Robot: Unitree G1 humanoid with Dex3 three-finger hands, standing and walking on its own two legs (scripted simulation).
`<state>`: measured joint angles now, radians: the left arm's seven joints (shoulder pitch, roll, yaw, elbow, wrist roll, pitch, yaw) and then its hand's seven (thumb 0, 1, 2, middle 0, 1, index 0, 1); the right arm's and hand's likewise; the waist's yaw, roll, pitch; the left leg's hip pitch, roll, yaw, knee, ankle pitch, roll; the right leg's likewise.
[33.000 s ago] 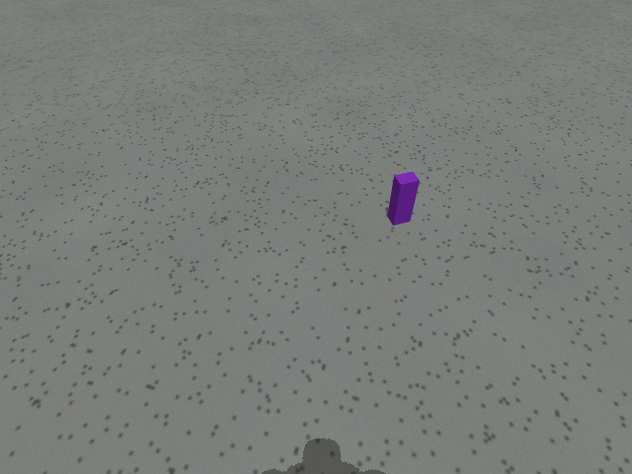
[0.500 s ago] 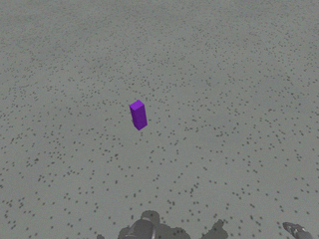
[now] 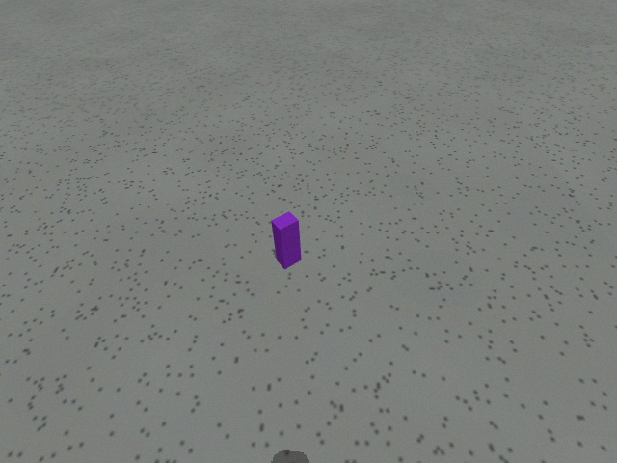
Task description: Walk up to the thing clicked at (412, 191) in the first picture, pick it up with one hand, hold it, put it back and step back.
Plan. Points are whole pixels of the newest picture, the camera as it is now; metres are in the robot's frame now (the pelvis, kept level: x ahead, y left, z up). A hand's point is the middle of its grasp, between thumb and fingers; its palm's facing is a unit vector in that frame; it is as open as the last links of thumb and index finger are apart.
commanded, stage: step back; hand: left
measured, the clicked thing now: (287, 241) +1.07 +0.16 -0.64
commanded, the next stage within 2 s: stand in 0.56 s
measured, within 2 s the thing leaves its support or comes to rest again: neither
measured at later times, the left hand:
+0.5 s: hand out of the picture +0.13 +0.28 -0.14, palm faces +0.02 -0.93 -0.35, open 7.4 cm
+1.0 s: hand out of the picture +0.11 +0.26 -0.14, palm faces -0.01 -0.94 -0.33, open 7.4 cm
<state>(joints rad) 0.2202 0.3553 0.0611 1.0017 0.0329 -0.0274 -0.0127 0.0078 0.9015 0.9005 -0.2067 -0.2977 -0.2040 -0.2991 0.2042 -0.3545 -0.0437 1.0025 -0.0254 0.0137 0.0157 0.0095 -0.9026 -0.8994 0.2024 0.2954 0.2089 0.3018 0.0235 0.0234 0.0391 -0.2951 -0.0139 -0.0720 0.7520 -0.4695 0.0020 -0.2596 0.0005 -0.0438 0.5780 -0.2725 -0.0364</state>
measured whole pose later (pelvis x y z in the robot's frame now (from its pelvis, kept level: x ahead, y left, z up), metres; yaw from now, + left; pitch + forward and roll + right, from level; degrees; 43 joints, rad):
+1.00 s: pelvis +0.03 +0.01 +0.02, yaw +0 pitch -3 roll +0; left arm 0.08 0.34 0.01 1.14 0.01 -0.02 -0.01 0.01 0.90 0.90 -0.21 -0.30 -0.20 -0.30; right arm 0.07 -0.34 -0.01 1.14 -0.01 -0.01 0.00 0.01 -0.90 -0.90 0.20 0.30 0.21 0.30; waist 0.00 0.00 0.06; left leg -0.08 0.01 -0.01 0.31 -0.18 -0.01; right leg -0.10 -0.02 -0.02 0.32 -0.17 0.01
